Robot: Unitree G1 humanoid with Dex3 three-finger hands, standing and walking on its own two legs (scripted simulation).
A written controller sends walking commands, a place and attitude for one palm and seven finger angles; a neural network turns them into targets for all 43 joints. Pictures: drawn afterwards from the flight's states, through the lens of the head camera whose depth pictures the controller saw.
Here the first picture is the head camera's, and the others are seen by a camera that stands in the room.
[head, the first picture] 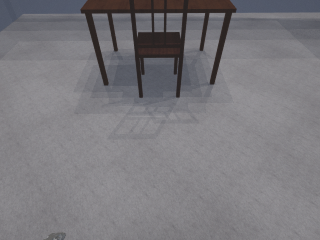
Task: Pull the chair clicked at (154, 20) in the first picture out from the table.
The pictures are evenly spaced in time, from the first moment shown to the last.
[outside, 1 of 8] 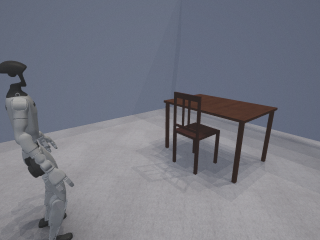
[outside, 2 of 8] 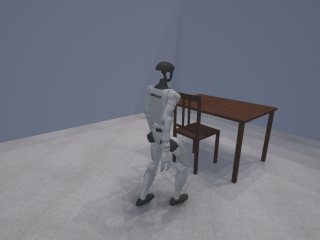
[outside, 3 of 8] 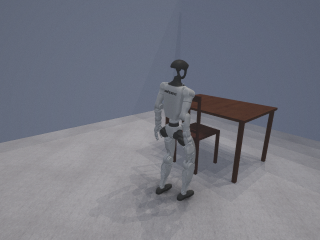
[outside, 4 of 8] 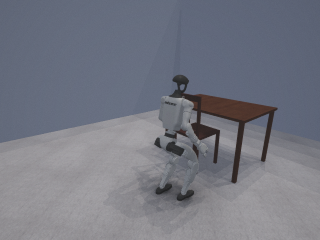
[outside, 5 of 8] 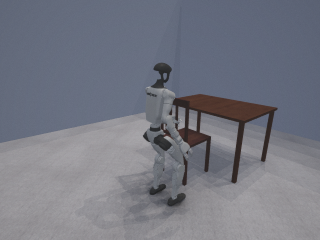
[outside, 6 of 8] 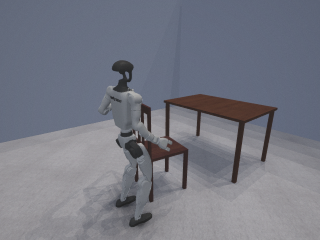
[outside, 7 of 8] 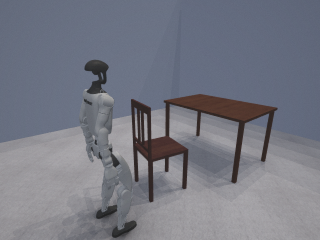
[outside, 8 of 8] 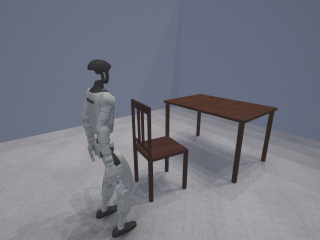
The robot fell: no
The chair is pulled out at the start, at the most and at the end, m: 0.00 0.66 0.65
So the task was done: yes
